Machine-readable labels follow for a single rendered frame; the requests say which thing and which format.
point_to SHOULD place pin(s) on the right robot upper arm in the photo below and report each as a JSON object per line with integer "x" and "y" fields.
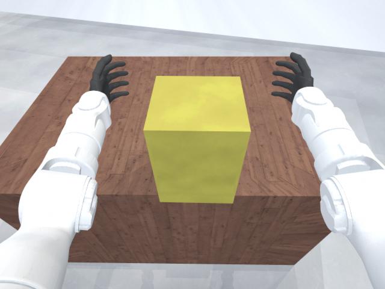
{"x": 353, "y": 204}

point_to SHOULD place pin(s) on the right robot forearm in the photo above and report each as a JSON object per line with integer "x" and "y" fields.
{"x": 331, "y": 140}

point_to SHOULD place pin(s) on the left robot hand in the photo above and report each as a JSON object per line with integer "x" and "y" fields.
{"x": 101, "y": 79}

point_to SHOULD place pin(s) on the left robot upper arm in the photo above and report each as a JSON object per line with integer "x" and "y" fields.
{"x": 57, "y": 206}

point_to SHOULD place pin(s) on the carton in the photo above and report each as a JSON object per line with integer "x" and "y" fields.
{"x": 197, "y": 132}

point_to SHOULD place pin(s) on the right robot hand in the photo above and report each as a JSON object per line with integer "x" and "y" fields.
{"x": 301, "y": 77}

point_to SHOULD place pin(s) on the left robot forearm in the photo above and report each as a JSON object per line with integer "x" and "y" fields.
{"x": 80, "y": 142}

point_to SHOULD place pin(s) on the pedestal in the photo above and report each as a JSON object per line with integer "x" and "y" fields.
{"x": 275, "y": 218}

